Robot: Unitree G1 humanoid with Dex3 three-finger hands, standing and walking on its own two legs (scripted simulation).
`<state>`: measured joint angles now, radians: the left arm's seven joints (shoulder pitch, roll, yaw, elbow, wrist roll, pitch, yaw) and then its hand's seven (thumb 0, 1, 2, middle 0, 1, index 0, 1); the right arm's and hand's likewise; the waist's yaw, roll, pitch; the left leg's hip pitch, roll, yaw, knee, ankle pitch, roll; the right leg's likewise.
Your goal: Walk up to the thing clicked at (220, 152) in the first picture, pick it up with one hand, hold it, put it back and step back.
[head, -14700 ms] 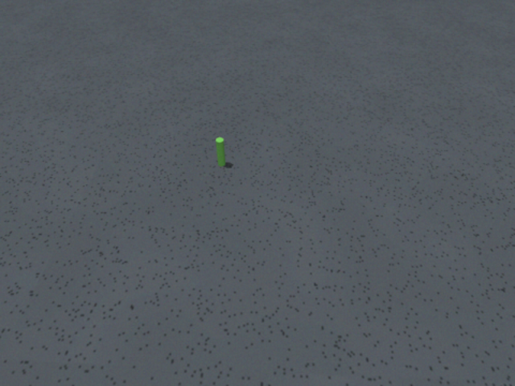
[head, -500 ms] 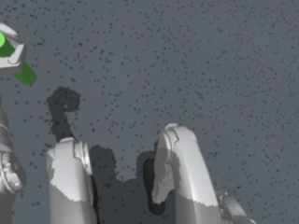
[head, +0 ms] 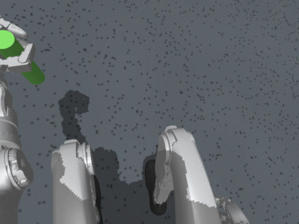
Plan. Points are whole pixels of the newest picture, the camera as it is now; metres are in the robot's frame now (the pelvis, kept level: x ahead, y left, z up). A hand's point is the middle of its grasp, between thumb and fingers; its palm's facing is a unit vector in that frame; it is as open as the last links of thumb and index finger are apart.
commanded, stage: settle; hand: left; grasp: from the side
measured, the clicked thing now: (22, 62) +0.52 +0.26 -0.07
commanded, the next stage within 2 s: lift in 0.22 s
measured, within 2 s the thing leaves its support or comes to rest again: neither
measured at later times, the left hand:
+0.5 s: hand (20, 45) +0.52 +0.24 -0.01, palm faces +0.14 -0.99 -0.06, open 5.5 cm
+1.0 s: hand out of the picture +0.47 +0.24 +0.10, palm faces +0.14 -0.99 -0.06, open 5.5 cm
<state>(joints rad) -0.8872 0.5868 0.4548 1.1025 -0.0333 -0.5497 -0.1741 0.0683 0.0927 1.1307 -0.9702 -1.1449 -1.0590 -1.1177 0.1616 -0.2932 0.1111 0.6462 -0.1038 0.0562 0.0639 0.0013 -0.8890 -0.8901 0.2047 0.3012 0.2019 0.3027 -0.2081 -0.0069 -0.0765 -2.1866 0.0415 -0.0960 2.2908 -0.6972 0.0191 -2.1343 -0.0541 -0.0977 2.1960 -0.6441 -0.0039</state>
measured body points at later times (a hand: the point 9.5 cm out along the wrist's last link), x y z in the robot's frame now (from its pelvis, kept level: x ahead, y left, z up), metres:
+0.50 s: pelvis +0.00 +0.00 +0.01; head +0.22 +0.05 +0.40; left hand +0.51 +0.29 +0.00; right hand +0.07 -0.27 -0.10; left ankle +0.08 +0.12 -0.34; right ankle +0.11 -0.12 -0.34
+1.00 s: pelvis +0.01 +0.00 +0.09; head +0.20 +0.04 +0.50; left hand +0.46 +0.29 +0.10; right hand +0.12 -0.26 -0.03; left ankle +0.08 +0.12 -0.34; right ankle +0.11 -0.12 -0.34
